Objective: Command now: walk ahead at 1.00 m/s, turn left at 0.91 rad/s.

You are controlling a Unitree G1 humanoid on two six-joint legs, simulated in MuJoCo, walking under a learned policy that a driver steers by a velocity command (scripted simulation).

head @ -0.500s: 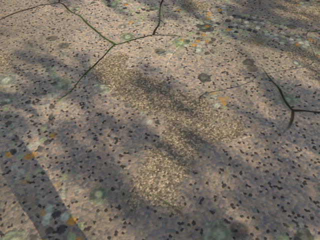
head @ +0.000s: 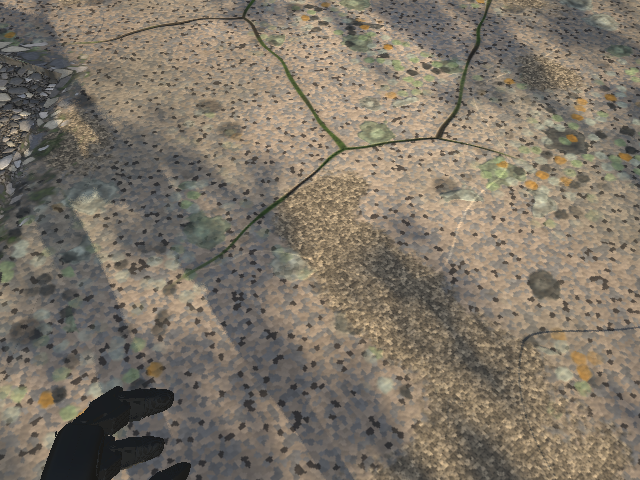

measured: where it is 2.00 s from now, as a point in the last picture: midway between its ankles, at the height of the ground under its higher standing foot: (296, 135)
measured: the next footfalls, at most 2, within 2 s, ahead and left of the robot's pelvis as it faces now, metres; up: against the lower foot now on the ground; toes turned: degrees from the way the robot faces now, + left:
right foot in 0.16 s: +0.39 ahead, -0.16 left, +0.00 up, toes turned +18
left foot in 0.64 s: +0.68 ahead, +0.27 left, +0.00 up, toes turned +18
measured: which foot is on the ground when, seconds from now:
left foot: down 0.00-0.18, up 0.20-0.62, down 0.64-1.00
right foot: up 0.00-0.14, down 0.16-0.64, up 0.66-1.00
